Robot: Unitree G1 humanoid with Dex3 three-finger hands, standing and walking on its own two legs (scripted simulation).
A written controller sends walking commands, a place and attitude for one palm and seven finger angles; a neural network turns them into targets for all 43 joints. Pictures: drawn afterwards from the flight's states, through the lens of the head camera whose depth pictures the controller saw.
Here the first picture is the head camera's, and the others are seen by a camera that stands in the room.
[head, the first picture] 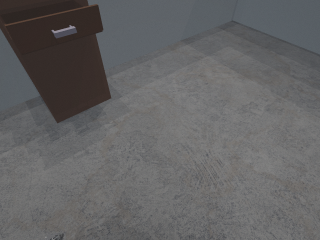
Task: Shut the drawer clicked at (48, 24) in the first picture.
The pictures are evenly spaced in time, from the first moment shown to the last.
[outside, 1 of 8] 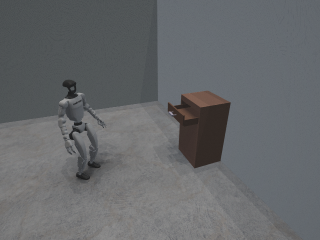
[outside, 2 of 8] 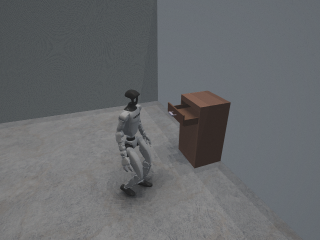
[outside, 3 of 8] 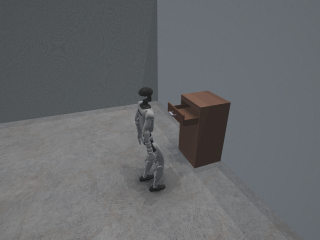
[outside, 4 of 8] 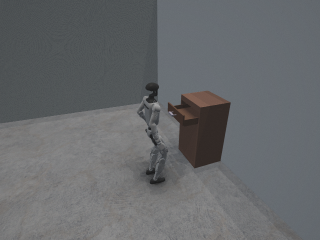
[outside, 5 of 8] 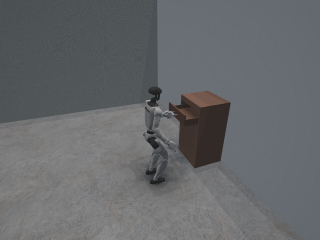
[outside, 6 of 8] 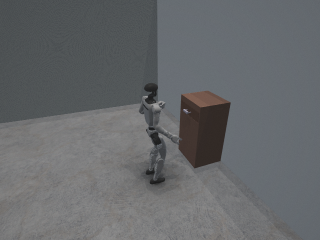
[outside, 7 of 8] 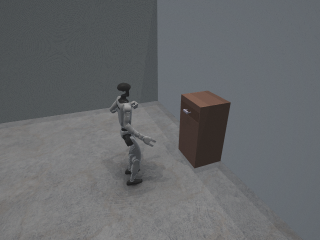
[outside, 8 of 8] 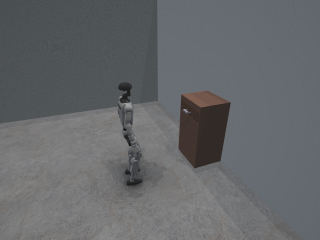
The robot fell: no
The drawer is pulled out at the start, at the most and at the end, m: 0.22 0.22 0.00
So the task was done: yes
